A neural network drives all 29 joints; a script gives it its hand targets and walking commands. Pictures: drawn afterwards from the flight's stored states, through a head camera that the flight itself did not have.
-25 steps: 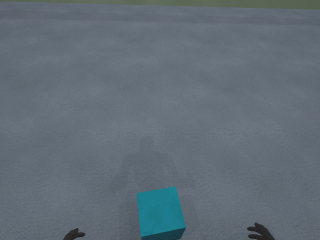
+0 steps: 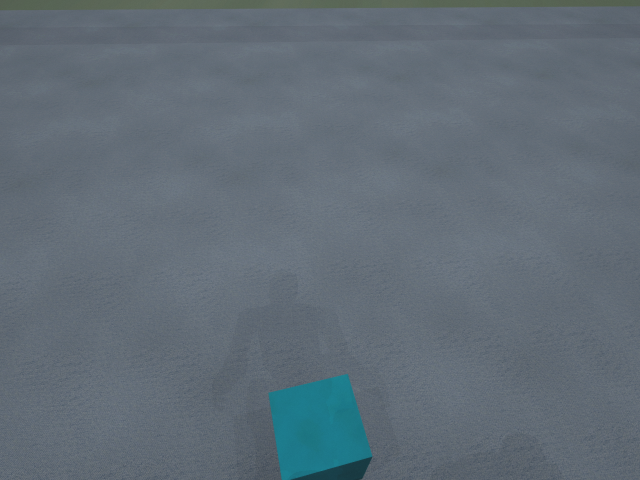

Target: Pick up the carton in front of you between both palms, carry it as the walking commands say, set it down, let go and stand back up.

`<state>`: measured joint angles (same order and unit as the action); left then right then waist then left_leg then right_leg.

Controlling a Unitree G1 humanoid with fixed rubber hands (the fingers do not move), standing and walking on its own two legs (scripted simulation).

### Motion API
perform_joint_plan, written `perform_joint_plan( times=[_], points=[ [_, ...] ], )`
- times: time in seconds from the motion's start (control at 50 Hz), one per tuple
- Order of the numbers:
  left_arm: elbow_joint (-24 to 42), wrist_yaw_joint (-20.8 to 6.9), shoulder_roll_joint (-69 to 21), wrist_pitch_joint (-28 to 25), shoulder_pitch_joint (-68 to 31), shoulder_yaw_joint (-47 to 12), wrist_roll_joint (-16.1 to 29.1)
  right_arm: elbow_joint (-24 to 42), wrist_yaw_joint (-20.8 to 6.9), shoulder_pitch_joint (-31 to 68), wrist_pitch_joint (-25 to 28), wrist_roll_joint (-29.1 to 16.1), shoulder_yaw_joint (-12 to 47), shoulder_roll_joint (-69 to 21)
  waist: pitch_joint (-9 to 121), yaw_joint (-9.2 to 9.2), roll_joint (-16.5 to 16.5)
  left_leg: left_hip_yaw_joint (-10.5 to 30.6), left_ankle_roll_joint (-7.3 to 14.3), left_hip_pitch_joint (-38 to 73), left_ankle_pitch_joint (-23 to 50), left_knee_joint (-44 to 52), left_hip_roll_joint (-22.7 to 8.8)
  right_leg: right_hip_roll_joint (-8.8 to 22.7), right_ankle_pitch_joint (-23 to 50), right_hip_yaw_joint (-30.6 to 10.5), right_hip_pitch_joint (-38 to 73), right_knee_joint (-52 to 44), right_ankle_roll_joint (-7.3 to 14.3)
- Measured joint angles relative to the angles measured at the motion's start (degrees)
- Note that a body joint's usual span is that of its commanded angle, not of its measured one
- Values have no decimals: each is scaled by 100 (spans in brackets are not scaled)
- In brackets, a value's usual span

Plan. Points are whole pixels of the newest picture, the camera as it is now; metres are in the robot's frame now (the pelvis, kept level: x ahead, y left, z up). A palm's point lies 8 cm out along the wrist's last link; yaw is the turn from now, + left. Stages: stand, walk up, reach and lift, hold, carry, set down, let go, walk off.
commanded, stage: stand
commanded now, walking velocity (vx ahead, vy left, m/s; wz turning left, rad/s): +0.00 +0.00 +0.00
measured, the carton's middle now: (317, 437) +0.33 +0.01 -0.63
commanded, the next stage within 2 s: none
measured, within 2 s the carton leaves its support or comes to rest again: neither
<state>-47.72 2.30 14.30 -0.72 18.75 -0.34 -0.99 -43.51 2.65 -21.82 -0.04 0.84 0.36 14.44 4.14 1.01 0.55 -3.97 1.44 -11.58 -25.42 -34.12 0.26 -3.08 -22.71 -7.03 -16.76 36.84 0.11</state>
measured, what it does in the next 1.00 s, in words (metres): stands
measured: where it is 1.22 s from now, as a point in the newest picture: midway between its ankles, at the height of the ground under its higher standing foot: outside the picture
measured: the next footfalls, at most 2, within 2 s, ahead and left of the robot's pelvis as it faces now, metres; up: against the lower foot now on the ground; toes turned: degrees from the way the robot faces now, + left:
none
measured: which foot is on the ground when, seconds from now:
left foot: down 0.00-1.00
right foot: down 0.00-1.00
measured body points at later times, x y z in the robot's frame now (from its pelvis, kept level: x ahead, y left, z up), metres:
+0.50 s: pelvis -0.02 +0.00 +0.01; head -0.02 +0.00 +0.46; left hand +0.00 +0.24 -0.14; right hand -0.04 -0.24 -0.14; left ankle -0.08 +0.10 -0.72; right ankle -0.04 -0.13 -0.72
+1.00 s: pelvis -0.03 +0.01 +0.01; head -0.04 +0.02 +0.46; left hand -0.05 +0.23 -0.15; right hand -0.09 -0.21 -0.14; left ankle -0.08 +0.10 -0.72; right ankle -0.04 -0.13 -0.72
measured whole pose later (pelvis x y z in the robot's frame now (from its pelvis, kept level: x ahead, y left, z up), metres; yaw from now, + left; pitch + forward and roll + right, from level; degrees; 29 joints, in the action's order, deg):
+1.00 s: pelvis -0.03 +0.01 +0.01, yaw -1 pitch -1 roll +0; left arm -65.2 2.9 8.6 0.9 18.9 -2.3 -0.5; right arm -61.8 2.9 -23.4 -0.1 1.0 1.8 9.0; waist -0.2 0.7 0.1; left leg -5.5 2.6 -6.5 -19.6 -27.2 0.9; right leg -1.8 -16.0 -8.0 -11.8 29.1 -1.5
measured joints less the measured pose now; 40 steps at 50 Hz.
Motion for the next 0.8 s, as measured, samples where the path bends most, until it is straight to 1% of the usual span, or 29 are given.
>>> perform_joint_plan(
  times=[0.54, 0.8],
  points=[
    [-1101, 22, -298, 141, -14, -109, 26, -1183, 13, -191, -55, 22, 96, -247, -356, -17, -57, -117, 24, 441, 359, 479, -15, 21, 413, -77, 410, -500, -45],
    [-1527, 42, -472, 156, 5, -172, 45, -1615, 19, -180, -25, 22, 137, -429, -414, -25, -56, -132, 69, 502, 500, 620, 21, 74, 578, -83, 489, -687, -101]
  ],
)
